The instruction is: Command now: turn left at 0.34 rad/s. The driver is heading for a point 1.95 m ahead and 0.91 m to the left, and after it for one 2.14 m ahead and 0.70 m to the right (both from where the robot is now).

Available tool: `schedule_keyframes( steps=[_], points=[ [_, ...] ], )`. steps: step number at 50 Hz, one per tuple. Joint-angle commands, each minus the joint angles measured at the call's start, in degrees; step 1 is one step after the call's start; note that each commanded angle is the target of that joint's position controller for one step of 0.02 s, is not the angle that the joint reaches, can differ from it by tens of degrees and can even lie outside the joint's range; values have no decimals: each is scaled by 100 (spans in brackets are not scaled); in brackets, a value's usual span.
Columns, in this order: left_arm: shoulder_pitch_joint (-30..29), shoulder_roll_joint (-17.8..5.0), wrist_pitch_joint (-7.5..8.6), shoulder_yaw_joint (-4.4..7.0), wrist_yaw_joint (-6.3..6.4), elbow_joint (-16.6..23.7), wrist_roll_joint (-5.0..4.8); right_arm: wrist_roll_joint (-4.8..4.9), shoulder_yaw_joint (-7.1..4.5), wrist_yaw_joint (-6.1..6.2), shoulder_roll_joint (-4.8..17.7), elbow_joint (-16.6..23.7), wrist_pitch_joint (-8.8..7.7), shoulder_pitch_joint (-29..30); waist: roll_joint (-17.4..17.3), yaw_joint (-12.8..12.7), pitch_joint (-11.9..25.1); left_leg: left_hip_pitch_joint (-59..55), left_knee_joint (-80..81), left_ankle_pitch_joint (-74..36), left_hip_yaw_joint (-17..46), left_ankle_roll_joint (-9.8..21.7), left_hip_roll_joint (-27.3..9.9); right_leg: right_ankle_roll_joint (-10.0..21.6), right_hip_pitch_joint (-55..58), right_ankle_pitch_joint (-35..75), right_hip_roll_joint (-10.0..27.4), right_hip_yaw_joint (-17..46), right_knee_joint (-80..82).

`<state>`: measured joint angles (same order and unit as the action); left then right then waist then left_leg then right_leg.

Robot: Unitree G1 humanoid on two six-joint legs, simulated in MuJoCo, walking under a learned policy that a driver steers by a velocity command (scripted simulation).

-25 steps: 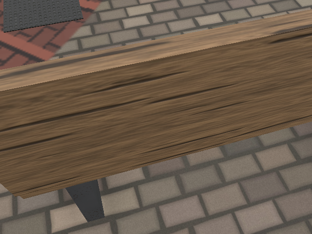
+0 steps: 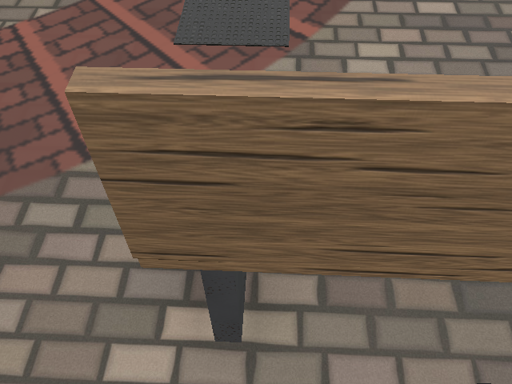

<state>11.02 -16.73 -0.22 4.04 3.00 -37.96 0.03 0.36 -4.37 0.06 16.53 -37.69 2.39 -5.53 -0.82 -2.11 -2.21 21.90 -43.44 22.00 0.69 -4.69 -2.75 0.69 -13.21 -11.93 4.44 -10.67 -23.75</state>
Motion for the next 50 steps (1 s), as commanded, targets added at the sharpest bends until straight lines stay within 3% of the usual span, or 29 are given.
schedule_keyframes(
  steps=[1, 2, 3, 4, 5, 6, 7, 9, 12, 17, 19, 20, 21, 22, 24, 26, 29, 32, 33, 35, 37, 38, 39, 40, 41, 42, 43, 45, 50],
  points=[
    [-222, -1023, 66, 295, -38, 225, -170, 1, -129, -61, 460, 297, -97, -290, 990, 242, 761, -693, 1683, -860, -387, 392, 266, 957, 649, 1923, 1270, 1013, 169],
    [35, -848, 76, 234, -50, 89, -210, -8, -166, -55, 594, 186, -89, -513, 808, 280, 795, -1383, 2359, -1404, -349, 584, 359, 635, 281, 1655, 1115, 840, -120],
    [199, -547, 119, 121, -96, 36, -72, -28, -215, -9, 813, 134, -73, -728, 204, 243, 964, -2344, 2399, -2308, 339, 781, -134, 146, -529, 681, 787, 459, -785],
    [96, -142, 162, -64, -195, 293, 302, -107, -234, 99, 1190, 281, -75, -772, -1406, 143, 1093, -3110, 2081, -4598, 1949, 1480, -1574, -463, -2034, -2292, 185, 127, -2220],
    [-267, -532, 134, 60, -110, 384, 176, -293, -235, 93, 1160, 310, -171, -576, -1072, 400, 1149, -1986, 2279, -3875, 2116, 2378, -1990, -603, -2004, -2530, 120, 876, -2971],
    [-403, -820, 81, 143, -63, 308, 41, -302, -179, 70, 979, 333, -271, -193, -754, 327, 857, -1610, 2455, -3359, 1661, 2225, -1579, -604, -1875, -2130, 142, 1106, -3397],
    [-233, -811, 38, 177, -21, 203, 5, -228, -123, 86, 806, 272, -344, 81, -749, 151, 749, -1394, 2528, -3016, 1315, 1941, -1265, -609, -1825, -1717, 125, 1209, -3462],
    [104, -784, -30, 210, 58, -2, 78, -92, -35, 103, 621, 193, -406, 354, -695, -14, 659, -1078, 2538, -3284, 962, 1732, -1042, -713, -1557, -1170, 79, 1261, -3655],
    [168, -517, 7, 136, 53, -81, 36, -116, 68, 128, 379, 44, -429, 332, -654, -24, 744, -1123, 2467, -3292, 707, 1652, -842, -736, -1209, -835, 85, 1281, -3100],
    [-154, -393, 46, 1, 12, -81, 2, -130, 67, 82, 474, -201, -403, 160, -686, 254, 616, -1304, 2328, -2781, 1072, 1736, -912, -612, -622, -1154, 4, 1177, -1498],
    [52, -331, 79, -49, -10, -212, 17, -67, 130, 60, 354, -295, -407, 265, -570, 52, 537, -1132, 2250, -2358, 1087, 1528, -754, -491, -2, -183, -52, 1130, -194],
    [35, -493, 104, -37, 4, -224, 87, -27, 119, 42, 406, -353, -433, 124, -424, 70, 487, -872, 2259, -2132, 1149, 1301, -604, -406, 469, 615, 18, 1272, 133],
    [83, -858, 116, 27, 43, -182, 121, -73, 96, 12, 493, -359, -474, 12, -80, 186, 550, -617, 2140, -1874, 1091, 1095, -389, -263, 859, 1496, 329, 1526, -76],
    [55, -1237, 105, 159, 51, -283, 28, -41, 15, 4, 628, -326, -492, -25, 523, 327, 509, -496, 2153, -1624, 735, 941, -23, -29, 708, 1110, 329, 1328, -388],
    [1, -803, 119, 81, 34, -260, 49, 19, -38, 59, 714, -242, -448, 507, 418, 54, 459, -615, 1786, -1623, 582, 884, 170, -52, 339, 400, 169, 1180, -321],
    [39, -735, 135, 78, 86, -270, 53, 29, -57, 107, 630, -185, -335, 494, 485, 47, 473, -450, 1521, -1997, 666, 978, 174, -93, 313, 355, 183, 1101, -378],
    [303, -818, 120, 107, 152, -332, 129, 7, -84, 73, 513, -93, -260, 423, 756, -33, 433, 70, 852, -1877, 503, 876, 383, 188, 390, 234, 608, 1370, -167],
    [-22, -937, 80, 140, 255, -266, 100, -30, -129, -32, 465, -7, -210, 118, 1526, 84, 403, 708, -430, 471, -60, 573, 397, 1019, 509, 1266, 1857, 2277, 263],
    [-48, -1025, 80, 165, 265, -281, 96, -38, -153, -72, 498, 98, -182, 234, 1321, 12, 293, 919, -732, 915, -14, 550, 204, 1128, 501, 1443, 2014, 2356, 328],
    [-371, -1253, 92, 250, 270, -311, 31, 15, -136, -135, 411, 162, -126, 120, 939, 148, 316, 578, -433, 567, -27, 563, -10, 892, 290, 1539, 1847, 1905, 248],
    [-624, -1207, 39, 247, 242, -340, -16, 5, -177, -161, 403, -15, -107, -382, 845, 386, 521, -507, 470, -633, -495, 634, 310, 489, -176, 1070, 1363, 1081, -226],
    [-380, -1002, 4, 197, 203, -440, -4, 6, -257, -149, 523, -107, -94, -608, 569, 394, 559, -1085, 891, -982, -495, 742, 527, 251, -526, 393, 1108, 704, -753],
    [-52, -707, -25, 118, 146, -545, 81, 8, -374, -109, 819, -112, -101, -795, -398, 398, 441, -1734, 1654, -1979, 290, 1041, 256, -161, -1276, -673, 664, 168, -1921],
    [-363, -364, -28, -43, 134, -85, 251, -125, -503, -15, 1638, 136, -185, -893, -2033, 370, 468, -2135, 2362, -3535, 3217, 2176, -1488, -713, -2869, -2679, -251, 269, -3781],
    [-649, -599, 1, 11, 141, -26, 95, -305, -383, -57, 1443, 180, -345, -983, -1161, 612, 1133, -2013, 2453, -3601, 3712, 2704, -1823, -618, -2688, -2845, -350, 1480, -4701],
    [-623, -783, 8, 64, 132, -64, 5, -274, -340, -49, 1334, 229, -459, -709, -714, 432, 955, -1875, 2408, -3372, 3195, 2519, -1692, -520, -2771, -2432, -267, 1625, -4874],
    [-507, -869, 11, 114, 154, -200, 28, -133, -310, -2, 1201, 268, -496, -363, -356, 255, 786, -1717, 2338, -3023, 2726, 2140, -1392, -469, -2779, -1884, -142, 1658, -4735],
    [-441, -927, -3, 174, 197, -309, 109, 35, -230, 102, 1006, 303, -415, -45, -298, 133, 737, -1341, 2359, -2810, 2195, 1731, -1030, -480, -2459, -1201, -72, 1656, -4348],
    [-284, -559, 42, 108, 75, -358, 38, -4, -229, 202, 972, 396, -306, -214, -489, 161, 846, -1362, 2356, -2667, 1915, 1688, -651, -570, -2109, -684, -382, 1598, -3404]
  ],
)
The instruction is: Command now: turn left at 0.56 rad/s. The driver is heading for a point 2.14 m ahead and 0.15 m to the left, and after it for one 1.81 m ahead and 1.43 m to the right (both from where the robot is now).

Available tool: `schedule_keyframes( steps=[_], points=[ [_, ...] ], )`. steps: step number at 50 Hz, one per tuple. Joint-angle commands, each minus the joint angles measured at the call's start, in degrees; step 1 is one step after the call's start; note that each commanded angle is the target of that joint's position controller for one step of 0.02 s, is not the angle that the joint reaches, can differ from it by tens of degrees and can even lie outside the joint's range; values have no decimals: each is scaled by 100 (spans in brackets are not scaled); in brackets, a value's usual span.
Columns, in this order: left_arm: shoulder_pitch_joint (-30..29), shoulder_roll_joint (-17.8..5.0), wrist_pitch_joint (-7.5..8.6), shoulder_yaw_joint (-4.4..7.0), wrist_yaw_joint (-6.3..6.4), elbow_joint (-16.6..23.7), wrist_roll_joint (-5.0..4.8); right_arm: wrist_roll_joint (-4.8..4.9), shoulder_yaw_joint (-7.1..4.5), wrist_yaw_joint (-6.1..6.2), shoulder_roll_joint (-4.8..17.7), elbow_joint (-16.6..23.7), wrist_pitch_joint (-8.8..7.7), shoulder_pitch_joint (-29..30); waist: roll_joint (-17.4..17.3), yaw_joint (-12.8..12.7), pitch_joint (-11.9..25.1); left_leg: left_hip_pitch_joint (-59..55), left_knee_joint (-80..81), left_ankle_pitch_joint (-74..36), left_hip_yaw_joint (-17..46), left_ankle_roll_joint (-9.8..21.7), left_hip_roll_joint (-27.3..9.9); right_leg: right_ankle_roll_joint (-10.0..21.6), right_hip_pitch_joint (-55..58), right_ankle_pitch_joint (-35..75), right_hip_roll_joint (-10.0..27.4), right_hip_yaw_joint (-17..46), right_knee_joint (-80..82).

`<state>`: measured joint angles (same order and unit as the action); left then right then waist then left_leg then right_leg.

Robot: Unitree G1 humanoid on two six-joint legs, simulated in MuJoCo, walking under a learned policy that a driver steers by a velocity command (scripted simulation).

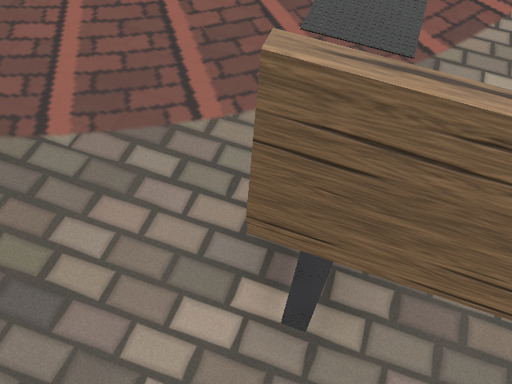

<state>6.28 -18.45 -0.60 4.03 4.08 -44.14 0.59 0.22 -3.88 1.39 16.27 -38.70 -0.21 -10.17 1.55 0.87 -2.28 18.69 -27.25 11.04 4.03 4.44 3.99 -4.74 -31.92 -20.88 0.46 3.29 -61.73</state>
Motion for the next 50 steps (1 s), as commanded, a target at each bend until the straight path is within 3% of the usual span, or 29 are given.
schedule_keyframes(
  steps=[1, 4, 5, 6, 8, 9, 10, 11, 12, 13, 15, 16, 19, 20, 21, 24, 25, 26, 27, 28, 29, 31, 35, 40, 42, 44, 45, 46, 50],
  points=[
    [91, -350, 79, 95, -51, 295, -11, 2, -288, 80, 993, 541, -1, 259, -763, -96, 812, -1042, 746, -1371, 1643, 774, -1295, -33, -209, 217, -18, 197, 695],
    [-54, -344, 97, 88, -105, 342, -24, -11, -314, 77, 1029, 654, 90, 309, -910, -20, 732, -854, 786, -700, 1891, 792, -1226, -53, 124, 167, -112, 221, 1388],
    [692, -457, 183, 112, 15, 95, -213, -12, -305, -36, 1036, 623, 288, 188, -1291, -209, 829, -422, 731, 340, 1113, 964, -418, 109, 904, 153, -267, -237, 2074],
    [689, -523, 241, 140, 47, 35, -242, -60, -304, -125, 982, 704, 346, 209, -1522, -125, 525, 39, 844, 753, 1242, 950, -313, 165, 1264, 300, -388, -466, 2452],
    [1230, -678, 357, 226, 91, -172, -223, -12, -208, -223, 770, 869, 366, 429, -1314, -409, 351, 644, 553, 1430, 1496, 626, -182, 310, 2254, 1096, -268, -474, 3565],
    [1737, -862, 406, 290, 77, -280, -130, 6, -141, -242, 533, 927, 336, 312, -819, -534, 490, 1379, -322, 1800, 1424, 295, 53, 551, 3216, 1122, 447, 172, 3819],
    [2077, -1281, 404, 325, 71, -250, 45, -47, -8, -274, -20, 936, 340, -31, 662, -375, 785, 2069, -2357, 2579, 842, -39, 627, 1143, 3828, 1411, 2327, 2004, 4044],
    [1700, -1512, 478, 347, 118, -168, 198, -57, -141, -371, 561, 1127, 238, 30, 1195, -223, 445, 3024, -3642, 2552, 973, -364, 368, 2225, 3201, 1677, 3393, 3701, 4655],
    [1109, -1369, 544, 342, 212, -14, 96, -64, -277, -398, 1044, 1077, 239, 54, 874, -82, 229, 2901, -4426, 2028, 1050, -476, 49, 2201, 2664, 1013, 3195, 3320, 4755],
    [761, -1116, 525, 291, 285, 3, -47, -95, -342, -396, 1216, 999, 303, -107, 771, 72, 109, 2699, -4674, 1422, 935, -572, -219, 1715, 2407, 467, 2646, 2331, 4705],
    [636, -871, 404, 208, 288, 15, -142, -146, -297, -381, 1039, 966, 457, -239, 881, 128, -70, 2417, -4710, 742, 524, -782, -346, 1175, 2114, 514, 1920, 1138, 4633],
    [671, -866, 377, 206, 259, 39, -130, -79, -239, -407, 908, 1003, 500, -140, 909, 81, -142, 2185, -4520, 525, 281, -845, -370, 1091, 1923, 736, 1805, 739, 4734],
    [1082, -1195, 311, 336, 192, 12, -91, 19, -72, -396, 477, 1183, 516, 161, 1114, -233, -92, 1798, -3404, 670, -8, -990, -553, 1176, 2096, 1097, 1807, 255, 4859],
    [744, -1104, 280, 310, 28, 160, -191, 124, -27, -364, 387, 1142, 354, -70, 1505, -87, 463, 712, -2437, 907, -358, -891, -545, 907, 1773, 67, 1348, -348, 4920],
    [643, -1311, 221, 389, 35, 214, -119, 90, -41, -350, 383, 1142, 370, 320, 1439, -320, -229, 561, -1895, 889, -481, -891, -458, 940, 1515, 1081, 1383, -433, 4773],
    [871, -1404, 185, 430, 7, 152, -184, 36, -158, -332, 519, 915, 363, -235, 1400, -137, 33, -325, -511, 215, -827, -615, -230, 874, 1745, 1634, 1688, -388, 4277],
    [1009, -1114, 207, 330, -33, 110, -161, 65, -263, -306, 673, 683, 377, -784, 1088, 60, 287, -1107, -192, -113, -827, -426, -127, 747, 1532, 1619, 1562, -542, 3653],
    [1313, -646, 248, 161, -110, 2, -50, 106, -385, -244, 942, 483, 379, -1339, 225, 292, 565, -1953, 180, -736, -526, -263, -224, 431, 1111, 1308, 1119, -946, 2349],
    [1387, -5, 238, -66, -196, 313, 330, 17, -435, -157, 1651, 535, 363, -1536, -2014, 15, 855, -2675, -29, -3641, 1292, 343, -1636, 32, -270, -2037, 443, -1087, 129],
    [1346, -189, 261, -33, -154, 499, 53, -136, -422, -209, 1869, 687, 273, -1263, -2566, -59, 1450, -1816, 727, -3164, 2584, 1439, -2343, 4, -426, -2074, 216, -449, -1168],
    [958, -707, 232, 84, -133, 480, -139, -88, -313, -236, 1411, 675, 165, -993, -1689, 38, 1113, -1526, 880, -2449, 2172, 1411, -2154, 129, -500, -1729, 389, -308, -1650],
    [806, -699, 157, 86, -92, 271, -90, -13, -161, -189, 886, 571, 83, -460, -901, -126, 743, -1177, 625, -1896, 1326, 866, -1684, 239, -432, -929, 617, -201, -1299],
    [804, -443, 155, -32, -142, 261, -74, -103, -23, -38, 521, 493, -3, -12, -876, -354, 740, -748, 710, -2740, 965, 917, -1653, 274, 495, -381, 504, -101, -164],
    [378, -228, 118, -192, -310, 283, -43, -61, -18, 6, 556, 331, 40, 94, -824, -132, 723, -792, 700, -2187, 1040, 978, -1643, 255, 1534, -102, 336, -241, 2139],
    [527, -154, 95, -212, -371, 159, -4, 16, 48, -50, 426, 242, 44, 237, -626, -353, 536, -430, 680, -1351, 970, 756, -1421, 363, 2260, 976, 233, -352, 3415],
    [420, -602, 89, -160, -368, 230, 148, -78, 79, -101, 327, 60, -17, -230, 143, -91, 364, -78, 468, 127, 640, 117, -799, 654, 2785, 2672, 850, 369, 3890],
    [93, -671, 110, -138, -399, 172, 84, -108, 35, -80, 349, 12, 21, -551, 712, 272, 264, -566, 649, 552, 322, -127, -485, 1006, 1989, 1718, 968, 457, 3858],
    [88, -381, 93, -172, -410, 101, -53, -215, 14, -68, 565, 154, 15, -44, 594, 47, 148, -798, 592, 900, 331, -173, -494, 966, 1686, 406, 548, 208, 3929],
    [57, -182, 251, -246, -376, 8, 57, -113, 40, -32, 365, 158, 30, 177, 83, -116, 122, -612, 542, -115, 465, 18, -629, 610, 2028, 1230, 385, 25, 3818]
  ],
)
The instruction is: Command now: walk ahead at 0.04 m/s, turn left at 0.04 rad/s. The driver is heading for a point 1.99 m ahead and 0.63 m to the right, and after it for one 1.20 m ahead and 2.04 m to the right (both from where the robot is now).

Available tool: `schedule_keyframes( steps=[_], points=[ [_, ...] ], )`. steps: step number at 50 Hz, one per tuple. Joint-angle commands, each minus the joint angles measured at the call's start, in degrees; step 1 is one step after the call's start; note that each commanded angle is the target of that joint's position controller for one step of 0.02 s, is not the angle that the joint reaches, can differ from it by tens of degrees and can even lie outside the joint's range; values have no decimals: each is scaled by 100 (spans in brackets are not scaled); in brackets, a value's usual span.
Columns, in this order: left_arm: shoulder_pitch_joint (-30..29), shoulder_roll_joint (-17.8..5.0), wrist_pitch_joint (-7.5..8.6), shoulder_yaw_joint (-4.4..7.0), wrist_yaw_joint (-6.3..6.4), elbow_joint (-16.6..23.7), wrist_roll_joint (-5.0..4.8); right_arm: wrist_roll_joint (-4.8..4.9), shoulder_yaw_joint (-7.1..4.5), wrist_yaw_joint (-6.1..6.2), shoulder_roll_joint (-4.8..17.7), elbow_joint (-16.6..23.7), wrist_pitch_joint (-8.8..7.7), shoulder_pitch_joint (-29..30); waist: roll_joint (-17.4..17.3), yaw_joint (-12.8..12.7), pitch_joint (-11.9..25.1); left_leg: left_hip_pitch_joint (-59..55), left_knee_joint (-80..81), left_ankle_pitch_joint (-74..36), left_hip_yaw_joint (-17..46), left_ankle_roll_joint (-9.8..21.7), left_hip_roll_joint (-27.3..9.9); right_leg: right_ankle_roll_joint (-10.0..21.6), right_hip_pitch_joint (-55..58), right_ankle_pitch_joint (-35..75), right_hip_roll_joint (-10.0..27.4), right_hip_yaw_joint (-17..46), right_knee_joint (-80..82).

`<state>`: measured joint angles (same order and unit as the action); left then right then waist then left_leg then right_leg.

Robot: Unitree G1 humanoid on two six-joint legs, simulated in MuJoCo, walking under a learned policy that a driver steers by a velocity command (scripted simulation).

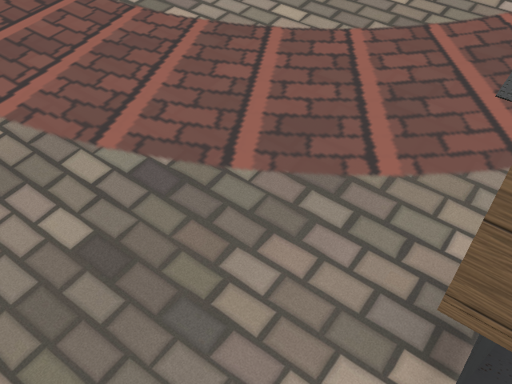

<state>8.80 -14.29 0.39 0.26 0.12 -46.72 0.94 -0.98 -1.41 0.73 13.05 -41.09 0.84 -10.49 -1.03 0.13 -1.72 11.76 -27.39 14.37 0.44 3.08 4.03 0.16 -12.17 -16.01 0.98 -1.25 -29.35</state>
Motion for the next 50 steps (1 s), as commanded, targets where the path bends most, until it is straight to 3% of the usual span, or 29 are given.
schedule_keyframes(
  steps=[1, 4, 9, 25, 27, 28, 30, 32, 33, 35, 37, 39, 41, 42, 43, 44, 45, 46, 47, 48, 49, 50],
  points=[
    [-139, -652, 173, 146, 5, 214, 25, 0, -213, 22, 676, 372, -88, 160, 297, -40, 215, -62, 500, -881, 780, 148, -644, 120, 153, 1011, 343, 472, 536],
    [-127, -698, 144, 144, 26, 105, -2, 23, -224, 22, 635, 239, -133, 82, 121, -79, 390, -346, 419, -1422, 705, 140, -626, 100, 230, 1231, 340, 427, 496],
    [-177, -760, 110, 137, 28, -89, -12, 42, -264, 32, 679, 77, -79, 54, 11, -73, 362, -541, 436, -1802, 717, 160, -656, 59, 233, 1262, 321, 409, 564],
    [-180, -795, 72, 164, 117, -796, -16, 64, -287, 96, 788, -663, -62, 108, 66, -97, 205, -563, 704, -1707, 756, 175, -706, -43, 330, 1040, 284, 351, 786],
    [-98, -748, 54, 174, 143, -894, -51, 103, -328, 118, 890, -807, -48, -22, -72, -50, 254, -556, 884, 96, 854, 303, -679, -18, 155, -85, 49, 74, 478],
    [-202, -744, 62, 187, 153, -866, -89, 145, -383, 126, 1035, -851, -48, -152, -232, 56, 88, -477, 1110, 1500, 1175, 499, -832, 11, -256, -702, -93, -93, 59],
    [-534, -689, 158, 179, 146, -682, -165, 178, -440, 114, 1246, -895, -139, -389, -682, 235, -443, -371, 1887, 3131, 2472, 1058, -1668, 99, -1278, -1106, -131, -138, -883],
    [-684, -825, 282, 242, 122, -583, -248, 118, -444, 84, 1222, -933, -318, -536, -680, 323, -644, -741, 2119, 2729, 3272, 1429, -2243, 242, -2358, -1583, 252, 381, -2225],
    [-545, -912, 336, 291, 93, -617, -282, 138, -412, 68, 1104, -913, -393, -518, -437, 241, -546, -1107, 2072, 2414, 3233, 1441, -2289, 282, -2796, -1541, 406, 509, -2623],
    [-470, -852, 437, 309, 9, -654, -268, 207, -381, 54, 1026, -863, -451, -407, -194, 175, -386, -1377, 2046, 1715, 2585, 1215, -2037, 248, -2980, -1071, 606, 448, -2435],
    [-613, -649, 501, 248, -79, -646, -150, 187, -406, 46, 1144, -826, -390, -388, -204, 230, -189, -1098, 1978, 917, 1816, 1038, -1640, 79, -2410, -577, 565, 168, -1845],
    [-645, -511, 522, 173, -148, -644, -117, 191, -440, 22, 1254, -837, -328, -457, -337, 237, -118, -520, 1907, 609, 1306, 1004, -1410, -61, -1615, -226, 405, -108, -1231],
    [-470, -577, 507, 163, -161, -714, -172, 214, -451, -36, 1306, -853, -303, -527, -418, 153, -125, 20, 1754, 591, 1144, 970, -1390, -109, -848, 258, 215, -313, -760],
    [-232, -668, 506, 193, -165, -796, -191, 245, -441, -56, 1288, -858, -313, -512, -373, 4, -132, 312, 1586, 688, 1085, 902, -1385, -93, -382, 585, 126, -374, -503],
    [21, -775, 538, 252, -149, -898, -179, 217, -415, -53, 1273, -834, -315, -451, -270, -169, -122, 577, 1296, 542, 1067, 812, -1308, -82, 55, 724, 14, -388, -346],
    [528, -899, 548, 330, -113, -1051, -204, 178, -355, -49, 1122, -853, -327, -450, -261, -426, 14, 740, 814, 334, 937, 669, -1186, -4, 585, 524, -81, -397, -196],
    [1155, -1305, 578, 486, -59, -1138, -219, 175, -248, -35, 844, -867, -372, -429, 242, -728, 279, 1083, -531, -5, 443, 352, -775, 237, 1256, 151, 463, 358, 212],
    [1929, -1992, 569, 627, -43, -1250, -157, 64, -101, -18, 359, -620, -480, -533, 1827, -760, 804, 2306, -2806, 1380, -80, -111, -32, 1021, 2289, -807, 1880, 2811, 1150],
    [2084, -1746, 658, 573, -144, -1383, -64, 296, -158, 29, 565, -582, -599, -536, 1590, -727, 774, 3072, -4003, 1959, 752, -74, 205, 1635, 2192, -2488, 2331, 4702, 2120],
    [1466, -1435, 719, 483, -189, -1191, -116, 455, -238, 26, 962, -547, -680, -371, 1053, -524, 85, 3654, -4448, 1479, 881, 96, -244, 1495, 1842, -2841, 2289, 4203, 2133],
    [585, -1418, 743, 379, -97, -825, 89, 351, -377, 222, 1133, -756, -426, -406, 1, -265, -819, 3296, -4711, 1383, 1285, -208, 117, 1096, 821, 2674, 2611, 3819, 1558],
    [437, -1386, 687, 389, -13, -760, -2, 12, -394, 261, 1162, -950, -260, -977, -291, 46, -191, 2728, -4635, 1090, 1478, -269, 20, 773, 774, 5734, 2236, 2335, 788]
  ],
)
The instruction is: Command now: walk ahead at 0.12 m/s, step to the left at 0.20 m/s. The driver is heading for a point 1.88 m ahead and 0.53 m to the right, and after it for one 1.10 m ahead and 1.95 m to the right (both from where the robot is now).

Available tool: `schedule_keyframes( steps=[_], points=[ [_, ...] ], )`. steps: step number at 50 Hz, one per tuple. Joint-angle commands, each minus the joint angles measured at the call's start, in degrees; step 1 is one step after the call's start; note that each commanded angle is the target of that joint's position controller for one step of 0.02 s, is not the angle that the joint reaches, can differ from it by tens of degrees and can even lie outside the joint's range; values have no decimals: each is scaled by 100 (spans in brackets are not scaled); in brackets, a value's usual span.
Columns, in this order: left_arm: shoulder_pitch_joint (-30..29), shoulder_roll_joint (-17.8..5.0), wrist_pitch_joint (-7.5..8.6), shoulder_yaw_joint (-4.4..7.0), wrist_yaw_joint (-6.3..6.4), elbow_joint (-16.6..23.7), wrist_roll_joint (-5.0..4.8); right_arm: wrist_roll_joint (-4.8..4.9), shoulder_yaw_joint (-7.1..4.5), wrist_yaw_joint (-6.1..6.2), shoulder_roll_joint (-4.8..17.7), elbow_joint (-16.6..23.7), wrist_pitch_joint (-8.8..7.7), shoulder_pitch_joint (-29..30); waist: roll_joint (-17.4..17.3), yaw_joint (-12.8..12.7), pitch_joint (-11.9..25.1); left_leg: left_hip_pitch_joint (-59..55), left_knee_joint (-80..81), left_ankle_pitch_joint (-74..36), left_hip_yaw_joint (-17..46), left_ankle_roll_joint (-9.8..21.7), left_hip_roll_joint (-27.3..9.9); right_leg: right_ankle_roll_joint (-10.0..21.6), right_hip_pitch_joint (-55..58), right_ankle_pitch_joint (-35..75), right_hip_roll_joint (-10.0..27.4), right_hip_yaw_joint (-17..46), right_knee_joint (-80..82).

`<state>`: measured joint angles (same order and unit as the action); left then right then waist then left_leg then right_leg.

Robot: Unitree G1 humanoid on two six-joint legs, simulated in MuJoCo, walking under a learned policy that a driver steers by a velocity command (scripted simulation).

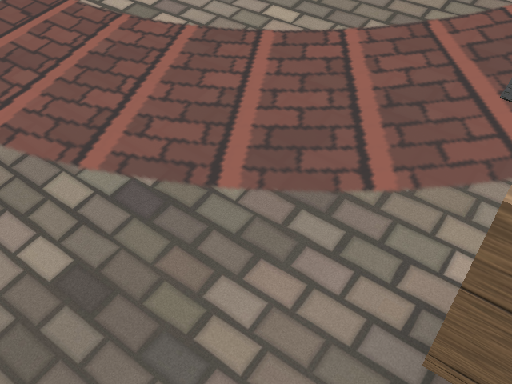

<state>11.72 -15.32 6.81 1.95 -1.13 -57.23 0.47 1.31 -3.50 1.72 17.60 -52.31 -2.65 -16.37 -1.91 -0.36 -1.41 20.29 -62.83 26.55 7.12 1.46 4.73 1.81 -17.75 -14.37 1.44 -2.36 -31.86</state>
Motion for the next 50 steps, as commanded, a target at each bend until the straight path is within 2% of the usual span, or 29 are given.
schedule_keyframes(
  steps=[1, 2, 3, 4, 5, 7, 10, 12, 17, 19, 22, 25, 26, 27, 28, 29, 30, 31, 32, 33, 34, 35, 36, 37, 38, 40, 42, 45, 50],
  points=[
    [132, -1233, -1, 220, 195, 351, -28, -281, -190, 104, 584, 139, 204, -724, 258, 225, 253, 1348, -740, -476, 778, -141, -124, 306, 1292, 6152, 1830, 1615, 810],
    [139, -1046, -70, 179, 247, 380, -64, -152, -177, 28, 440, 208, 311, -692, 629, 275, 436, 1196, -481, -799, 599, -154, -165, 185, 1291, 5644, 1548, 1159, 855],
    [157, -844, -127, 112, 277, 439, -55, -90, -159, -19, 364, 260, 416, -536, 808, 203, 521, 1129, -424, -1093, 341, -201, -129, 325, 1233, 5042, 1343, 850, 1007],
    [355, -768, -134, 69, 303, 456, -27, -141, -146, -41, 301, 289, 558, -423, 820, 130, 547, 1073, -589, -1244, 325, -221, -64, 508, 1113, 4804, 1368, 819, 1050],
    [468, -824, -147, 74, 332, 467, -7, -168, -149, -39, 307, 376, 656, -351, 851, 94, 501, 1160, -667, -1323, 363, -239, -43, 662, 1033, 4531, 1435, 844, 1149],
    [595, -899, -183, 74, 389, 535, 3, -202, -178, 1, 384, 513, 740, -188, 907, 36, 282, 1479, -680, -1441, 523, -282, -49, 813, 973, 3730, 1569, 927, 1353],
    [857, -881, -263, 59, 488, 567, -47, -241, -216, 20, 476, 598, 734, -124, 947, 18, -12, 1843, -464, -1651, 687, -365, -127, 748, 1151, 2730, 1650, 1064, 1526],
    [907, -917, -296, 78, 526, 617, -49, -225, -213, 3, 412, 648, 711, -47, 1061, 12, -139, 2007, -211, -1726, 619, -444, -206, 687, 1351, 2458, 1633, 1010, 1576],
    [1040, -1060, -394, 182, 590, 644, -85, -241, -108, -81, 135, 872, 628, 297, 1300, -115, -254, 1984, 930, -1711, 25, -657, -647, 681, 1801, 2758, 1669, 970, 1570],
    [1098, -1187, -450, 255, 607, 653, -107, -220, -40, -133, 6, 994, 583, 514, 1355, -258, -317, 1802, 1384, -1607, -238, -690, -757, 687, 1833, 2863, 1685, 898, 1550],
    [1057, -1330, -529, 360, 645, 678, -155, -166, -5, -193, -27, 1102, 530, 596, 1423, -326, -421, 1406, 1952, -1269, -496, -636, -767, 720, 1704, 2836, 1760, 867, 1491],
    [692, -1565, -614, 490, 694, 754, -241, -91, -90, -284, 181, 1103, 474, 287, 1495, -105, -326, 468, 2895, -1165, -697, -407, -636, 610, 1360, 2883, 1764, 818, 1330],
    [492, -1576, -637, 504, 699, 793, -277, -62, -159, -323, 284, 1002, 445, -95, 1448, 134, -142, -134, 3490, -1589, -816, -276, -513, 533, 1263, 2956, 1651, 745, 1049],
    [447, -1386, -631, 449, 676, 792, -284, -69, -259, -333, 448, 811, 428, -589, 1113, 400, 179, -957, 4079, -2121, -918, -74, -343, 392, 1139, 3136, 1339, 524, 367],
    [735, -989, -589, 324, 616, 750, -175, -89, -369, -290, 799, 698, 425, -1052, 315, 546, 769, -2152, 4186, -3119, -675, 160, -609, 126, 632, 2333, 826, 140, -766],
    [974, -268, -531, 115, 544, 961, 221, -144, -421, -228, 1354, 732, 450, -1079, -1701, 134, 1152, -3402, 3371, -6306, 640, 860, -1833, -201, -1038, -2371, -144, -8, -2717],
    [859, -416, -395, 120, 554, 1058, -87, -193, -398, -203, 1220, 755, 387, -1305, -2147, 392, 1587, -3151, 4004, -6155, 1538, 1755, -2354, -214, -1613, -3152, -624, 432, -4165],
    [497, -812, -319, 201, 511, 1077, -260, -105, -304, -166, 850, 724, 285, -1132, -1370, 426, 1216, -2891, 4108, -5620, 1108, 1720, -2177, -11, -1878, -2906, -366, 633, -4618],
    [254, -941, -290, 232, 467, 1114, -246, -55, -247, -133, 642, 678, 217, -788, -853, 281, 908, -2685, 4066, -5074, 720, 1451, -1933, 120, -2079, -2412, -155, 524, -4377],
    [169, -937, -319, 244, 471, 1059, -161, -33, -196, -113, 539, 728, 210, -457, -536, 140, 737, -2381, 4174, -4639, 503, 1283, -1758, 109, -1960, -2011, 106, 330, -4064],
    [101, -918, -361, 243, 482, 1090, -131, -42, -187, -93, 542, 724, 230, -233, -615, 17, 560, -1976, 4350, -4441, 467, 1301, -1712, 95, -1722, -1774, 192, 225, -3846],
    [124, -853, -400, 224, 490, 1069, -132, -118, -172, -80, 524, 745, 239, -158, -671, -19, 452, -1669, 4539, -4327, 457, 1388, -1672, 98, -1468, -1650, 167, 109, -3703],
    [472, -641, -412, 200, 269, 861, -259, -114, -57, -176, 86, 655, -94, -756, 195, 146, 929, -2230, 5096, -396, 1778, 1344, -2499, 210, -1854, -643, 698, 885, -3724],
    [181, -652, -417, 217, 190, 1039, -373, -20, -111, -200, 351, 725, -275, -460, -43, 132, 488, -2313, 5491, 841, 2235, 1218, -2575, 279, -2426, -214, 694, 1086, -3485],
    [-92, -729, -405, 249, 146, 1148, -367, -5, -169, -170, 552, 678, -359, -325, -297, 144, 96, -2303, 5704, 1017, 2181, 1090, -2551, 311, -2889, -18, 621, 1198, -3254],
    [-296, -754, -330, 278, 96, 1193, -301, -124, -171, -84, 475, 565, -412, -445, -248, 184, -229, -2422, 5769, -61, 1314, 934, -2250, 300, -3176, 280, 400, 1305, -2815],
    [-365, -684, -330, 306, 86, 1156, -224, -151, -186, -52, 443, 479, -419, -554, -207, 266, -359, -2367, 5830, -850, 615, 847, -2088, 147, -3290, 603, 240, 1306, -2656],
    [-461, -548, -364, 301, 61, 1209, -185, -163, -187, -44, 418, 419, -427, -490, -217, 296, -532, -2001, 5917, -1601, -167, 764, -1924, -113, -3224, 1200, 215, 1176, -2411],
    [-1161, -238, -306, 158, -69, 1582, -150, -159, -166, -5, 405, 256, -413, -627, -217, 562, -830, -1541, 5995, -2468, -1285, 577, -1663, -176, -2508, 2119, 306, 347, -1140]
  ],
)
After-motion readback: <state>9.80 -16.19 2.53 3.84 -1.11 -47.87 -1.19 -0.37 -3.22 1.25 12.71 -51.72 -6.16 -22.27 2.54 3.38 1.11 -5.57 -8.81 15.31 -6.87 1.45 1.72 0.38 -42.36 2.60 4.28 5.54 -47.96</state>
